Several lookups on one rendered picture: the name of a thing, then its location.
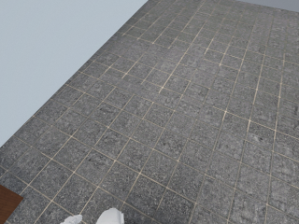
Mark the cupboard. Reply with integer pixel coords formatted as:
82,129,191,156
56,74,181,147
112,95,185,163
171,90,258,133
0,185,23,224

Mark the left robot hand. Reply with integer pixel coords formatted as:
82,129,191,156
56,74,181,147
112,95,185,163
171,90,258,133
60,215,82,224

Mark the robot left thigh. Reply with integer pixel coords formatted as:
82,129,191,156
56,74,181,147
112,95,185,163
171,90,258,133
96,209,124,224

